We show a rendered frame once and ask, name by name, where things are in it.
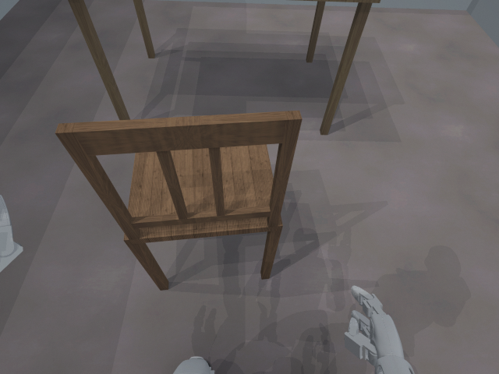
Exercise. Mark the right robot forearm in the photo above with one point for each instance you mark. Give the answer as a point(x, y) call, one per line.
point(393, 365)

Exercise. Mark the robot left hand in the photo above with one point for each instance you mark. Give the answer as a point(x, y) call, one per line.
point(9, 250)

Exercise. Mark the table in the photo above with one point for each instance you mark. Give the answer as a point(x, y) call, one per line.
point(90, 35)

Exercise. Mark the robot right hand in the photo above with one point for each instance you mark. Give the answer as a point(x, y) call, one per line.
point(380, 337)

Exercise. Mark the chair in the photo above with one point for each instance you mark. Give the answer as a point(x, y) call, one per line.
point(193, 177)

